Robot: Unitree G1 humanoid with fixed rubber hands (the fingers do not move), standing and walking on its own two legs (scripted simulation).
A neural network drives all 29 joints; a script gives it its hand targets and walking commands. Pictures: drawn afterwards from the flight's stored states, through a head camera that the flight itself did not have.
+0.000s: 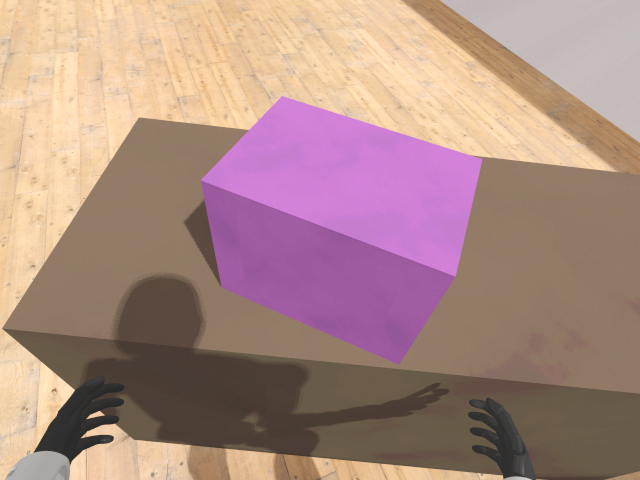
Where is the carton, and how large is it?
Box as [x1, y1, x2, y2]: [201, 96, 481, 364]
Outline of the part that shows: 282,96 201,179 221,286 225,289 398,364 455,276 481,159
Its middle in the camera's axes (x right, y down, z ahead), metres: +0.03 -0.01 +0.58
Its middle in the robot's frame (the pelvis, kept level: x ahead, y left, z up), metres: +0.45 -0.03 +0.03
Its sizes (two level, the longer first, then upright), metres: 0.305 0.214 0.237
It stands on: a pedestal, 0.69 m high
